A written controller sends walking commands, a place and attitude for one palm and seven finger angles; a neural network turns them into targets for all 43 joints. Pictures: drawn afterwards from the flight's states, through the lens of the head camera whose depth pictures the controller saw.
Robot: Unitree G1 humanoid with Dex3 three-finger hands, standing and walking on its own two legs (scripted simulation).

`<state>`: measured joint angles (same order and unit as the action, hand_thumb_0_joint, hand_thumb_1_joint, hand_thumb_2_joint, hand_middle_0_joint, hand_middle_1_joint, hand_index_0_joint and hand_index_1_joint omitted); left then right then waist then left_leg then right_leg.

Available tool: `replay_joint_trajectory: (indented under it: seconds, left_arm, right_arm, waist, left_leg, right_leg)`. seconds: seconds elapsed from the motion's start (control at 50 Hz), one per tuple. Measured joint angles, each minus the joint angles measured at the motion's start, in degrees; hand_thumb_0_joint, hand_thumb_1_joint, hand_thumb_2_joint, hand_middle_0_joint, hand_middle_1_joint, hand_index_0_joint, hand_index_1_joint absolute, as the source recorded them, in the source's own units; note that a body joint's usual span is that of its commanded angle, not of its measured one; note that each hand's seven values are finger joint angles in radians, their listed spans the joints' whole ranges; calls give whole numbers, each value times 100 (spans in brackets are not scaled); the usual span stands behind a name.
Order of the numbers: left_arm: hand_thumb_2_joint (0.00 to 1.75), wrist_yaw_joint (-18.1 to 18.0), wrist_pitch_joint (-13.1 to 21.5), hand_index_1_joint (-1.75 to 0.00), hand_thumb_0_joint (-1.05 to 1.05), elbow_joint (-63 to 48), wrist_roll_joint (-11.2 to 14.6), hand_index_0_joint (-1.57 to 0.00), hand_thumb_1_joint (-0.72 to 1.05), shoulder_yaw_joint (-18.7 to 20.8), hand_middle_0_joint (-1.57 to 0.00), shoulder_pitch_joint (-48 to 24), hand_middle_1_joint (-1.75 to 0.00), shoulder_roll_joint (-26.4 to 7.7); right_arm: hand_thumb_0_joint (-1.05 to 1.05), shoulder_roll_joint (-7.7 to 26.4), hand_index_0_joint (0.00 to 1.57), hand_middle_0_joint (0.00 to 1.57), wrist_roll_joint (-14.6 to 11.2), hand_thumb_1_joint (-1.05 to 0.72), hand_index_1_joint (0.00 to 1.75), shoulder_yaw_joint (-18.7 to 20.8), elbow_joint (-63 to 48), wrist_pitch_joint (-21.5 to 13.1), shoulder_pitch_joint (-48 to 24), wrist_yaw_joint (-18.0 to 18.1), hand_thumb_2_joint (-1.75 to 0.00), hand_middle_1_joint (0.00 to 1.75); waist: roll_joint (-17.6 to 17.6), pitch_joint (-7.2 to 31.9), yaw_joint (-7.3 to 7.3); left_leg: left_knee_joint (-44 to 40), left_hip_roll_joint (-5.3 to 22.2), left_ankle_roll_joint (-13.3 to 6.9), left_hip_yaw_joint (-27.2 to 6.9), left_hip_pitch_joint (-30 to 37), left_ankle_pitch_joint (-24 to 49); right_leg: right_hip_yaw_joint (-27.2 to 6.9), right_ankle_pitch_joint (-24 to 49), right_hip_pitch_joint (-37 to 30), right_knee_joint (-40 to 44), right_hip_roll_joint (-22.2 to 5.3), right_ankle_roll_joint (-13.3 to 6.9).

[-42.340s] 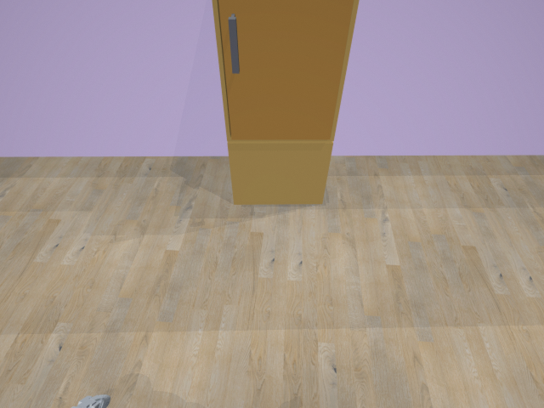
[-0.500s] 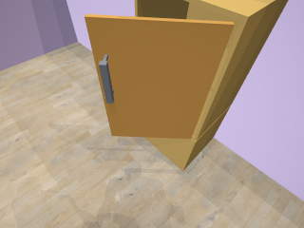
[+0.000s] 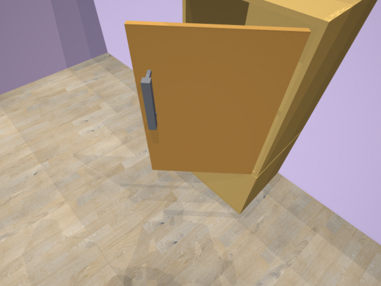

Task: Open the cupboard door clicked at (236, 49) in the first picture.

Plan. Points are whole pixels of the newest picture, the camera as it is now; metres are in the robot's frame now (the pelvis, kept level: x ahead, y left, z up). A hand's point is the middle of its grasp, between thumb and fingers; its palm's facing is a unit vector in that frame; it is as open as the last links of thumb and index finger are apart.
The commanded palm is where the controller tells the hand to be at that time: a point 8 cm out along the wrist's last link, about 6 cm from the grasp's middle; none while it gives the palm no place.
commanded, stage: look again from close up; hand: left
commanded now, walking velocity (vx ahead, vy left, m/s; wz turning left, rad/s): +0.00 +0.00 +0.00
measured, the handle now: (151, 101) +0.56 +0.16 +0.05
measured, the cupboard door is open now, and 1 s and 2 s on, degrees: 43 43 43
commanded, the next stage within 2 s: raise the hand with hooked fingers in 0.50 s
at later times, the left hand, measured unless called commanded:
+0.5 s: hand out of the picture +0.06 +0.16 -0.17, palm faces -0.01 -0.98 -0.20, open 7.4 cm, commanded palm none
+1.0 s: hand (123, 264) +0.17 +0.15 -0.05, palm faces +0.08 -1.00 -0.03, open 8.5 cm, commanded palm +0.15 +0.22 -0.03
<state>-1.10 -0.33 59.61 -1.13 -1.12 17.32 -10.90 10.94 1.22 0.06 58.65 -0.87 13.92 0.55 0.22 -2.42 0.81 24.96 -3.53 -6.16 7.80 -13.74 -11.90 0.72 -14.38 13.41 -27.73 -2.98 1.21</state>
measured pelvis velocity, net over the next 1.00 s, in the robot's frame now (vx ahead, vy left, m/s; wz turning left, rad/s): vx -0.01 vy -0.08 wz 0.06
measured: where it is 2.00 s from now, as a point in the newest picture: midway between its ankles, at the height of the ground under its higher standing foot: outside the picture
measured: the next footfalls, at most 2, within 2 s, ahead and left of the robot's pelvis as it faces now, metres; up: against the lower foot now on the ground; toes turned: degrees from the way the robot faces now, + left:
none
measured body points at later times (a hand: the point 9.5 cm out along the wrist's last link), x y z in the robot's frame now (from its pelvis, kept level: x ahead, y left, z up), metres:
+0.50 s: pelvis +0.03 -0.02 +0.00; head +0.05 -0.02 +0.45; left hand +0.06 +0.21 -0.16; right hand +0.06 -0.26 -0.15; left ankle +0.02 +0.05 -0.74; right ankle +0.00 -0.15 -0.74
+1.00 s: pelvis -0.01 -0.08 -0.06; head +0.04 -0.07 +0.39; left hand +0.16 +0.21 -0.04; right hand +0.23 -0.33 -0.10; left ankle +0.02 +0.05 -0.74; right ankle +0.01 -0.15 -0.74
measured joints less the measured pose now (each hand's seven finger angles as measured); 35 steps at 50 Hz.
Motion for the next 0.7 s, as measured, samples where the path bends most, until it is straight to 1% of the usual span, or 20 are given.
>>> replay_joint_trajectory:
  seconds: [0.08,0.18,0.42,0.6,0.62,0.64,0.66,0.68,0.7]
  left_arm:
    - [90,1,22,-30,0,115,7,-19,91,-26,-20,-12,-30,37]
    - [90,-7,48,-30,0,199,17,-20,91,-40,-20,-97,-30,65]
    - [90,-39,97,-30,0,215,36,-20,91,-20,-20,-368,-30,18]
    - [90,-43,103,-30,0,205,45,-20,91,0,-20,-423,-30,-22]
    - [90,-92,124,-30,0,203,34,-20,91,-8,-20,-417,-30,-7]
    - [89,-80,-226,-30,1,-682,232,-20,91,176,-20,-143,-30,21]
    - [89,-105,-302,-30,1,-1769,353,-20,90,315,-20,188,-30,24]
    - [89,-195,-152,-31,1,-2679,444,-20,90,370,-21,432,-30,-1]
    - [89,-317,-3,-31,2,-3379,551,-20,89,381,-21,575,-31,-29]
  right_arm:
    - [1,-7,20,20,-16,-91,30,-7,125,-33,1,19,-90,30]
    - [1,-29,20,20,-28,-91,30,-19,254,-70,-26,44,-90,30]
    - [1,-101,20,20,-32,-91,30,-51,438,-110,-125,77,-90,30]
    - [1,-109,20,20,-28,-91,30,-59,517,-105,-154,84,-90,30]
    - [1,-91,20,20,-43,-91,30,-61,472,-83,-148,79,-90,30]
    - [1,-82,20,20,-113,-91,30,-49,204,-121,-34,78,-90,30]
    - [1,-80,20,20,-159,-91,30,-67,-75,-363,130,135,-90,30]
    - [1,-73,20,20,-182,-91,30,-73,-262,-666,267,201,-90,30]
    - [1,-59,20,20,-216,-91,30,-55,-399,-891,352,239,-90,30]
  waist:
    - [46,-4,-3]
    - [83,-6,-13]
    - [96,24,-46]
    - [82,16,-50]
    - [44,18,-62]
    - [39,11,-99]
    - [83,0,-68]
    - [125,38,-28]
    - [140,122,-34]
  left_leg:
    - [-46,14,30,-14,67,-22]
    - [-66,44,75,-32,150,-71]
    - [-32,132,189,-69,315,-207]
    - [-74,181,263,-89,386,-236]
    - [17,215,280,-111,313,-263]
    - [99,221,295,-147,236,-292]
    - [77,185,310,-150,240,-282]
    - [26,136,328,-149,249,-249]
    - [-2,83,340,-175,237,-219]
  right_leg:
    - [10,-10,-77,67,16,43]
    - [23,-50,-171,111,47,41]
    - [54,-170,-362,139,137,-46]
    - [71,-211,-430,177,190,-110]
    - [94,-207,-409,178,217,-114]
    - [133,-223,-359,128,219,-123]
    - [129,-259,-269,-36,185,-166]
    - [122,-307,-153,-255,137,-217]
    - [126,-377,-59,-433,88,-236]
